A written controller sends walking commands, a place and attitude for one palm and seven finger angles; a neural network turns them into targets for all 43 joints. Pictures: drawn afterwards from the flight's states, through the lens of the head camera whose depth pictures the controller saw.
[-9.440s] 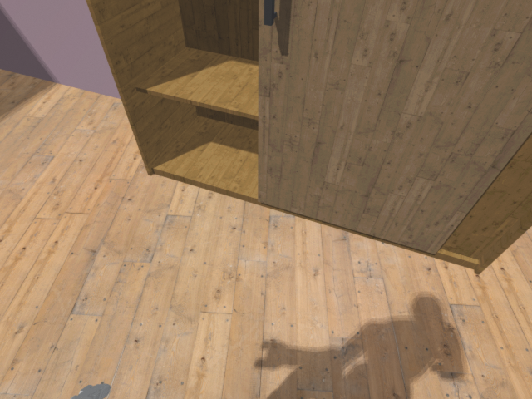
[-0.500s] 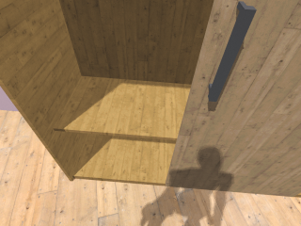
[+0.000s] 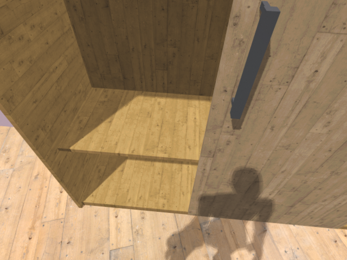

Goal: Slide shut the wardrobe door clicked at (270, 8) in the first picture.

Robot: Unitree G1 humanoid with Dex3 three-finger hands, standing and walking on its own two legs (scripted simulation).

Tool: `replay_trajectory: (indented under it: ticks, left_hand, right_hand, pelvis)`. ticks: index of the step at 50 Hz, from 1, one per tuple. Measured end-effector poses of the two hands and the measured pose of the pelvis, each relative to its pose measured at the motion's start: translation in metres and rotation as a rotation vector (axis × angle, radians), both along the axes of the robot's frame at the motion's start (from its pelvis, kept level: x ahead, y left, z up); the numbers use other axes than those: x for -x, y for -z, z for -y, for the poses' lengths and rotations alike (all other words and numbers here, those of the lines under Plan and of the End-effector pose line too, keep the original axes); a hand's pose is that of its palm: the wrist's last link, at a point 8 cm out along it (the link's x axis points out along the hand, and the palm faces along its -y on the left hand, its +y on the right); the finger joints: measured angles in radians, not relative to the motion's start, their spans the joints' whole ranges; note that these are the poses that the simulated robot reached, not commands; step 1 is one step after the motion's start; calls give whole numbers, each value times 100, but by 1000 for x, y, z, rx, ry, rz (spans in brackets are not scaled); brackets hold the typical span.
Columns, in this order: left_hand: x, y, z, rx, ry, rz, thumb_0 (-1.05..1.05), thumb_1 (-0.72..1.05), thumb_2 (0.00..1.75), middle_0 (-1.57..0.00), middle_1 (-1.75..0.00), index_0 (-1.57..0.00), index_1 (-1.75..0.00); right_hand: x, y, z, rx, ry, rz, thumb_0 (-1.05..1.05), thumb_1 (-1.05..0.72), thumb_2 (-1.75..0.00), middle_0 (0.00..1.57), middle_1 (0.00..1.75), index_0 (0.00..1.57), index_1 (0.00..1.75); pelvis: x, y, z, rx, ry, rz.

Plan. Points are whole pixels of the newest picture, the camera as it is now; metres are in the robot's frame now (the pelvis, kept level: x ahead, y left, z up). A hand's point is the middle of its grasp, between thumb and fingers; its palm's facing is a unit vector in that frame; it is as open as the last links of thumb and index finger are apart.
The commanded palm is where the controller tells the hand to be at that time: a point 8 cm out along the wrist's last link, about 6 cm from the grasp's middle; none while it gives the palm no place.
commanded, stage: come to a stop and stand still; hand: right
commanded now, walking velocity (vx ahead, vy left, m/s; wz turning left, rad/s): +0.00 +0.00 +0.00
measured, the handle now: (247, 68) +0.45 -0.12 +0.24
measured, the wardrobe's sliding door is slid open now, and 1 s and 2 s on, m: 0.62 0.62 0.62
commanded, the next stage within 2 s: look again from close up in 0.22 s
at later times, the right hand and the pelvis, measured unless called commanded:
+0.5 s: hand out of the picture -0.02 -0.19 -0.19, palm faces +0.00 +0.98 -0.18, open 7.4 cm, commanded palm none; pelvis -0.02 -0.03 -0.01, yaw +1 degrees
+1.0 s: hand out of the picture -0.06 -0.23 -0.18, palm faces -0.01 +0.98 -0.20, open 7.4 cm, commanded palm none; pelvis -0.03 -0.04 +0.00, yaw +1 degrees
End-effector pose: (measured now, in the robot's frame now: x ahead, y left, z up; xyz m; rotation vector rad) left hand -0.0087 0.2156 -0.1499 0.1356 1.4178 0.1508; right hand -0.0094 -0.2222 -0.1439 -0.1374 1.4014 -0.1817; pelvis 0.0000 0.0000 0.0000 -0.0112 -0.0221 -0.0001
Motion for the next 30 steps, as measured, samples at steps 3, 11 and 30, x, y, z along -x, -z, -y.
replay_trajectory:
  ticks: [3, 11, 30]
  left_hand:
    - [3, 0, 4, 4, -1, -6, 0, 92, 90, -20, -30, -20, -30]
    - [6, 0, 12, 9, -4, -10, 0, 91, 90, -20, -30, -20, -30]
    - [-6, -1, 21, -41, 20, 136, 1, 93, 90, -20, -30, -20, -30]
  right_hand:
    - [0, 0, 2, -3, -1, -1, 0, -91, -90, 19, 30, 20, 29]
    - [7, 1, 3, -14, 4, -16, 0, -91, -90, 20, 30, 20, 30]
    - [11, 13, 33, -10, -56, 63, 0, -91, -90, 20, 30, 20, 30]
  pelvis:
    - [0, 0, 3, 1, 0, -2]
    - [0, -1, 9, 2, 1, -2]
    - [27, 11, 36, -27, -12, 13]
